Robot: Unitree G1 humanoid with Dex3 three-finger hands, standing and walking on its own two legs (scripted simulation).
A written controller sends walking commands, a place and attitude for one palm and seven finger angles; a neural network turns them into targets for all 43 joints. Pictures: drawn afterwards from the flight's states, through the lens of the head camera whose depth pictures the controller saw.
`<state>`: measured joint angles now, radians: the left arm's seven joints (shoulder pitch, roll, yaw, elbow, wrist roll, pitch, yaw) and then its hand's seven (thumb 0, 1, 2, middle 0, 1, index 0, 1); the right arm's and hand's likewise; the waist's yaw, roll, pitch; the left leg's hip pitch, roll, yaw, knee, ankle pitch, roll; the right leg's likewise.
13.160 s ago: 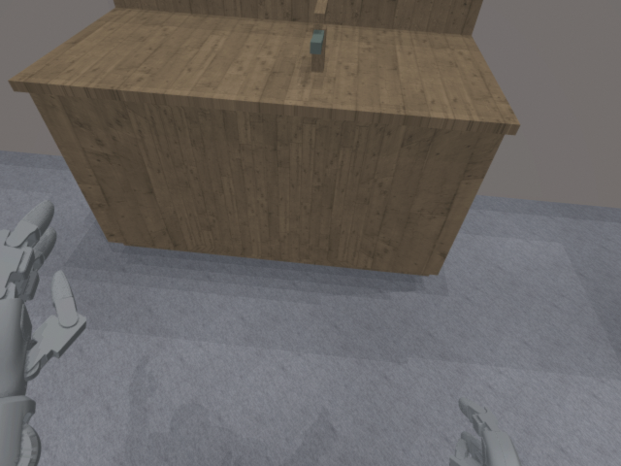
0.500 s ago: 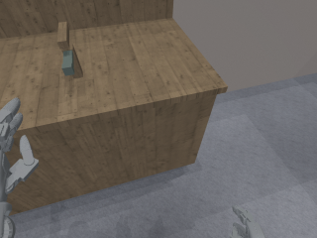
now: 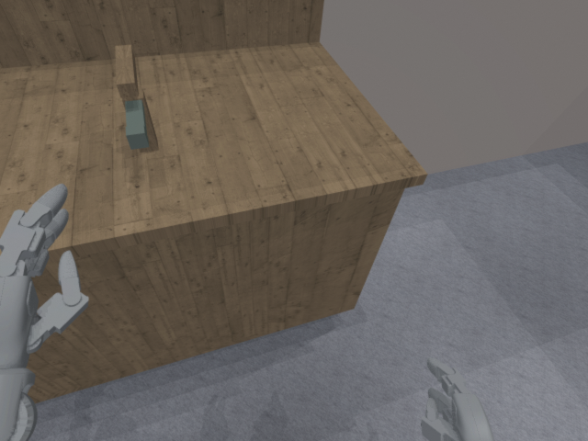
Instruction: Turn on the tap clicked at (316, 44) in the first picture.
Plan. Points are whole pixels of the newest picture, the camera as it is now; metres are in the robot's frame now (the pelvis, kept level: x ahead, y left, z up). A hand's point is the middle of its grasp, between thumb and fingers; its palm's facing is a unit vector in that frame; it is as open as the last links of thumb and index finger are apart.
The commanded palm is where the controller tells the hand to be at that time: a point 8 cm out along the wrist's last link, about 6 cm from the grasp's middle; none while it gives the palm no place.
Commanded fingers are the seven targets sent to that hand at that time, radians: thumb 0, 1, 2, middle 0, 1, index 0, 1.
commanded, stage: shuffle to correct the standing spot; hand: left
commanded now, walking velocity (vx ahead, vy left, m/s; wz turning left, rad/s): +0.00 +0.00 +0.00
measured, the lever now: (137, 137) +0.52 +0.31 +0.10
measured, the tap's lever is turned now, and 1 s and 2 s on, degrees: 0 0 0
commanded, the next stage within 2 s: come to a stop and stand still in 1.40 s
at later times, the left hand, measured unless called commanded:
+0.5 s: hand (88, 230) +0.29 +0.26 +0.15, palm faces +0.39 -0.86 -0.33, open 7.4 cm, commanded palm +0.23 +0.29 +0.17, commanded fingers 0.00 0.90 0.90 -0.20 -0.30 -0.20 -0.30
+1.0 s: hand (99, 188) +0.34 +0.27 +0.17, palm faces +0.39 -0.84 -0.37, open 7.4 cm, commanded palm +0.27 +0.30 +0.17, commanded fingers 0.00 0.90 0.90 -0.20 -0.30 -0.20 -0.30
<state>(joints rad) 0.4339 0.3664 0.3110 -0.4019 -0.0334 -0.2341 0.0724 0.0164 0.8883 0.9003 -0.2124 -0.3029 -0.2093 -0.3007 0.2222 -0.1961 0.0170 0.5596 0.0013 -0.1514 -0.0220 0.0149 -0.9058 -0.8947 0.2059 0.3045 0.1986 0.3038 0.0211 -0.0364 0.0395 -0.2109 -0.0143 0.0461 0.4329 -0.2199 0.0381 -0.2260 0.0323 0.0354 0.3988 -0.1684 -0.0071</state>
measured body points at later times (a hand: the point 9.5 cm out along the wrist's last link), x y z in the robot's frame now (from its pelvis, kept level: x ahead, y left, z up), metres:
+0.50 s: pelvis +0.06 +0.02 -0.02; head +0.08 +0.04 +0.43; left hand +0.26 +0.31 +0.17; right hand +0.24 -0.20 -0.08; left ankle +0.01 +0.09 -0.74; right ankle +0.03 -0.09 -0.74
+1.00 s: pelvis +0.10 +0.02 -0.02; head +0.14 +0.05 +0.43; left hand +0.31 +0.31 +0.19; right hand +0.29 -0.18 -0.09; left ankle +0.19 +0.13 -0.74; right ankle +0.11 -0.10 -0.69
